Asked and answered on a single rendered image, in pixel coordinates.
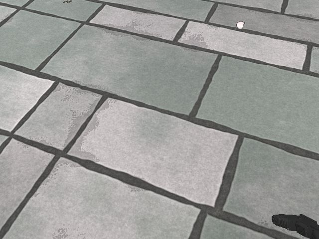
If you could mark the right robot hand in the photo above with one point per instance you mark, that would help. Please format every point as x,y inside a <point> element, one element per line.
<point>302,224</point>

